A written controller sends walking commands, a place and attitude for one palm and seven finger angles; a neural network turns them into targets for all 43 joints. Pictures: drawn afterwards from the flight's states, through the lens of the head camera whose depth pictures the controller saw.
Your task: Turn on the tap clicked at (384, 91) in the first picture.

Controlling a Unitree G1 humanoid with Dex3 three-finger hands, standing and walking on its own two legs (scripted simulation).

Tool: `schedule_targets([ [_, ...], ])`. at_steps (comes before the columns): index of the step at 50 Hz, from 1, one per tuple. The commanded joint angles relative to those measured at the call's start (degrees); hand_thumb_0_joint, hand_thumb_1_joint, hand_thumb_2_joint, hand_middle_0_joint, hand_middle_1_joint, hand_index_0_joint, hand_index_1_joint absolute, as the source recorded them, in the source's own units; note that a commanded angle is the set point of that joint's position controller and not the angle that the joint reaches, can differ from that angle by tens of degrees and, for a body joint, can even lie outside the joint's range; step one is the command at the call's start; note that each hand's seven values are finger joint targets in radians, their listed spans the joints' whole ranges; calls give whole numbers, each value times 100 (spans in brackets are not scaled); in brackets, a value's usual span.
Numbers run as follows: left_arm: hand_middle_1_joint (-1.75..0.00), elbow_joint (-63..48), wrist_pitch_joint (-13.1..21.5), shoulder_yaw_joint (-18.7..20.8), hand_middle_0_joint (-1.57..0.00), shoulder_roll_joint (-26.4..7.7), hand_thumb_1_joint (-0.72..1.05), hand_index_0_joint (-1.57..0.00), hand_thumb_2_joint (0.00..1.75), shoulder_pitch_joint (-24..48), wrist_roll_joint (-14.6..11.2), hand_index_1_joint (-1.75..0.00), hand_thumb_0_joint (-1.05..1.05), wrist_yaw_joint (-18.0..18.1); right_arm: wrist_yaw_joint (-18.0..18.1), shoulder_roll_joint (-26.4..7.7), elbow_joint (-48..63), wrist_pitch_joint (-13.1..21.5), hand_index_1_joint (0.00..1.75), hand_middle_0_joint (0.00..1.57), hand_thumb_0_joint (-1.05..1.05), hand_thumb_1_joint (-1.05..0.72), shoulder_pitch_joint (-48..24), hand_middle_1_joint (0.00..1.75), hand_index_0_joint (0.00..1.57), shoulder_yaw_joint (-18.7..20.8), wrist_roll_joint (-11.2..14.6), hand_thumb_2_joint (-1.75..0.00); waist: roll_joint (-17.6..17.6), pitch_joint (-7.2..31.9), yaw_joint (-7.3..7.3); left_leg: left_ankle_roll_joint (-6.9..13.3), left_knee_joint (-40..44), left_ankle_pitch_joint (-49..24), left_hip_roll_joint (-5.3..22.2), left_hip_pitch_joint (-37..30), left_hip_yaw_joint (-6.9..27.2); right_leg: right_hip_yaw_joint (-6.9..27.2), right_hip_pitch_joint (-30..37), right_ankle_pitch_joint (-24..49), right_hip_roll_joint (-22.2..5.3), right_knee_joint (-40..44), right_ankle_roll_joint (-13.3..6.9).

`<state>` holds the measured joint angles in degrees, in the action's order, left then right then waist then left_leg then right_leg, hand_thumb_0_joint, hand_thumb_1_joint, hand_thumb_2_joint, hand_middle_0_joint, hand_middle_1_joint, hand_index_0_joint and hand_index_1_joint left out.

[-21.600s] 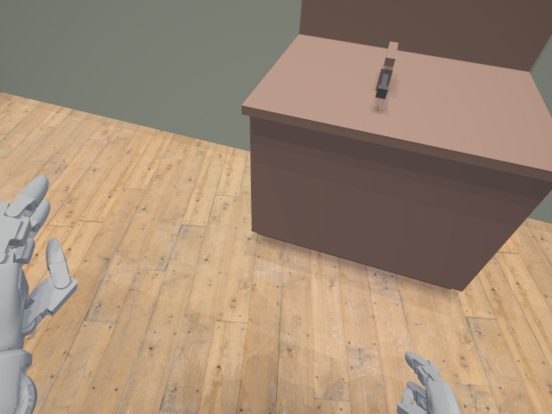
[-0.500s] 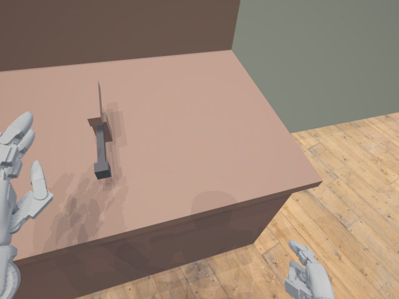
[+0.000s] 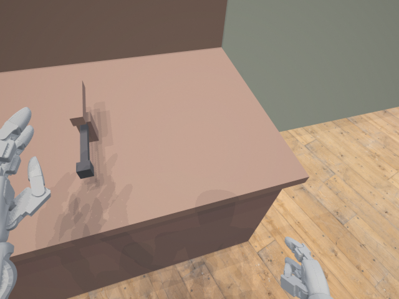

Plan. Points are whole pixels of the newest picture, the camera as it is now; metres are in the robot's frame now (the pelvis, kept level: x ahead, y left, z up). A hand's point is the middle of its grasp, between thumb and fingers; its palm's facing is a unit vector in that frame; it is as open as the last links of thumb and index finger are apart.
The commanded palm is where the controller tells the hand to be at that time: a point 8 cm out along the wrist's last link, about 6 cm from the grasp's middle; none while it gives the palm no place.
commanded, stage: shuffle to correct the standing spot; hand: left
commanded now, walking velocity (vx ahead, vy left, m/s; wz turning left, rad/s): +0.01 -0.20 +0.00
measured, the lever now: (85, 169) +0.35 +0.28 +0.02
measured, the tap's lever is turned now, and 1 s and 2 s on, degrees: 0 0 0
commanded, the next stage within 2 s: none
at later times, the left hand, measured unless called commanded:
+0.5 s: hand (82, 192) +0.23 +0.20 +0.16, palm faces +0.32 -0.86 -0.39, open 7.4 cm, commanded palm +0.17 +0.24 +0.17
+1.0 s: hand (66, 202) +0.21 +0.21 +0.16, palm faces +0.35 -0.86 -0.38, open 7.4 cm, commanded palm +0.15 +0.25 +0.17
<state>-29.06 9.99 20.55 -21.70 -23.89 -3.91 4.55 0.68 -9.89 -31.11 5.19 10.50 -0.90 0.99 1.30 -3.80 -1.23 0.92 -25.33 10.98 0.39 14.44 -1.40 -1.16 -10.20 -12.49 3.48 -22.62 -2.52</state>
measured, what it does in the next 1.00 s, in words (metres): stands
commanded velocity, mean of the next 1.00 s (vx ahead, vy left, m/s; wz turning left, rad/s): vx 0.00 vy -0.20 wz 0.00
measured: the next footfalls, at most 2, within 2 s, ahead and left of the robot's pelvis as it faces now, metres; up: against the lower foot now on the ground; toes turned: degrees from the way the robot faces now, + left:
none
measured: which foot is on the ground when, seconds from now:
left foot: down 0.00-1.00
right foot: down 0.00-1.00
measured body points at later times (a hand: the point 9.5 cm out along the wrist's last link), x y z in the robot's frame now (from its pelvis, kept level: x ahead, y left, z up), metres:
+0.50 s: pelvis +0.01 -0.04 -0.01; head +0.03 -0.03 +0.44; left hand +0.21 +0.24 +0.18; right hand +0.17 -0.29 -0.09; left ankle +0.03 +0.11 -0.74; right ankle -0.01 -0.09 -0.74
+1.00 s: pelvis +0.00 -0.03 -0.01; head +0.02 -0.02 +0.44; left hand +0.19 +0.25 +0.18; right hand +0.17 -0.26 -0.09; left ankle +0.03 +0.11 -0.74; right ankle -0.01 -0.09 -0.74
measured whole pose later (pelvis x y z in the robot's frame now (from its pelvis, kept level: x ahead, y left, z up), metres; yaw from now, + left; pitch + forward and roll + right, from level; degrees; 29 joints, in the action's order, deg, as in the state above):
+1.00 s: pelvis +0.00 -0.03 -0.01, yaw +0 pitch +0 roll -1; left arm -30.5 7.8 21.7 -22.0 -25.5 -5.3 4.3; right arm 1.6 -10.9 -31.7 3.4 12.4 0.2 1.0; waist 0.5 -3.1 -0.7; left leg -1.7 -32.1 14.1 3.4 17.9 0.4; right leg -3.0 -12.8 -15.0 6.5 -27.6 -5.0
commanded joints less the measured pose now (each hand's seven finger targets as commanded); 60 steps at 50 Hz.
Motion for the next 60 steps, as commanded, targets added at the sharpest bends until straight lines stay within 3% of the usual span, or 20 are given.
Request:
schedule_targets([
  [1,-30,-1031,323,649,-20,-909,90,-20,90,-24,-80,-30,0,70,93,-827,864,248,30,20,0,-90,-387,30,20,344,-5,-90,-551,1041,55,76,329,-677,863,-497,660,302,13,761,-461,270,172],
  [5,-30,-1070,247,740,-20,-1013,90,-20,90,1,-139,-30,0,59,129,-819,883,237,30,20,0,-90,-420,30,20,387,38,-90,-359,1000,85,65,52,-419,724,-453,558,572,-119,896,-582,355,84],
  [8,-30,-994,228,637,-20,-942,90,-20,90,136,-162,-30,0,53,146,-850,855,213,30,20,0,-90,-366,30,20,397,7,-90,-176,913,96,78,-172,207,599,-335,414,758,-353,476,-669,497,72],
  [14,-30,-1216,183,706,-20,-1058,90,-20,90,279,-186,-30,0,124,170,-829,841,223,30,20,0,-90,-357,30,20,432,36,-90,34,873,103,83,-737,275,408,-367,245,1082,-607,256,-944,611,11],
  [15,-30,-1306,163,767,-20,-1138,90,-20,90,242,-184,-30,0,149,175,-810,815,223,30,20,0,-90,-452,30,20,417,63,-90,-115,837,111,98,-741,177,414,-442,240,1092,-673,373,-962,589,-18],
  [16,-30,-1301,183,654,-20,-1019,90,-20,90,237,-187,-30,0,149,172,-814,792,202,30,20,0,-90,-389,30,20,388,22,-90,-109,830,133,119,-734,128,425,-389,221,996,-624,416,-944,559,6],
  [20,-30,-1393,204,838,-20,-1153,90,-20,90,86,-201,-30,0,136,174,-831,792,186,30,20,0,-90,-440,30,20,418,34,-90,-445,858,111,148,-544,-439,591,-494,330,819,-468,1073,-803,222,150],
  [22,-30,-1331,221,879,-20,-1165,90,-20,90,3,-186,-30,0,112,180,-864,827,153,30,20,0,-90,-375,30,20,441,-3,-90,-472,958,85,214,-468,-785,779,-417,438,638,-269,1308,-646,48,352],
  [27,-30,-1343,207,901,-20,-1145,90,-20,90,-123,-196,-30,0,46,149,-892,867,109,30,20,0,-90,-286,30,20,490,14,-90,-370,1179,109,175,-658,-1429,800,-454,393,511,29,1985,-654,-149,322],
  [31,-30,-1359,192,825,-20,-1062,90,-20,90,-321,-217,-30,0,18,127,-878,883,74,30,20,0,-90,-281,30,20,437,1,-90,-374,1128,135,190,-654,-1209,788,-409,405,508,-66,1821,-651,-117,306],
  [37,-30,-1425,178,878,-20,-1164,90,-20,90,-104,-238,-30,0,42,162,-852,892,98,30,20,0,-90,-283,30,20,459,11,-90,-193,926,146,125,-664,-69,649,-272,417,804,-417,911,-790,147,151],
  [40,-30,-1462,163,867,-20,-1171,90,-20,90,5,-233,-30,0,76,183,-813,856,111,30,20,0,-90,-357,30,20,422,24,-90,-348,767,164,149,-587,267,627,-340,443,913,-672,494,-804,279,110],
  [41,-30,-1418,182,699,-20,-1026,90,-20,90,112,-221,-30,0,68,178,-823,831,107,30,20,0,-90,-319,30,20,389,-6,-90,-325,706,184,172,-497,401,642,-264,488,845,-709,300,-758,295,117],
  [42,-30,-1369,180,810,-20,-1136,90,-20,90,157,-209,-30,0,83,187,-833,851,124,30,20,0,-90,-310,30,20,418,2,-90,-368,676,160,179,-391,484,702,-205,577,835,-677,202,-722,267,130],
  [46,-30,-1427,197,650,-20,-1007,90,-20,90,236,-162,-30,0,80,181,-837,829,139,30,20,0,-90,-344,30,20,364,-12,-90,-703,737,157,262,-41,359,885,-182,800,586,-511,260,-524,88,218],
  [51,-30,-1386,183,641,-20,-1002,90,-20,90,101,-126,-30,0,68,146,-837,865,144,30,20,0,-90,-313,30,20,360,-6,-90,-764,910,137,274,61,-117,1018,-135,935,397,-169,503,-439,-25,204],
  [54,-30,-1432,168,743,-20,-1077,90,-20,90,-22,-131,-30,0,52,124,-856,918,144,30,20,0,-90,-240,30,20,439,16,-90,-612,1056,122,205,-130,-417,980,-220,850,471,-59,745,-525,21,118],
  [55,-30,-1481,156,778,-20,-1117,90,-20,90,-96,-157,-30,0,56,126,-833,918,157,30,20,0,-90,-300,30,20,406,36,-90,-713,1064,140,192,-115,-602,963,-303,859,450,-89,826,-522,-8,75],
  [58,-30,-1377,159,755,-20,-1062,90,-20,90,-156,-175,-30,0,52,117,-845,903,124,30,20,0,-90,-232,30,20,394,9,-90,-565,1031,150,174,-163,-363,933,-146,802,480,-76,721,-537,67,58],
  [60,-30,-1432,131,920,-20,-1217,90,-20,90,-237,-200,-30,0,74,140,-818,904,124,30,20,0,-90,-274,30,20,403,38,-90,-495,1078,158,153,-260,-387,874,-290,734,564,-145,834,-623,101,0],
])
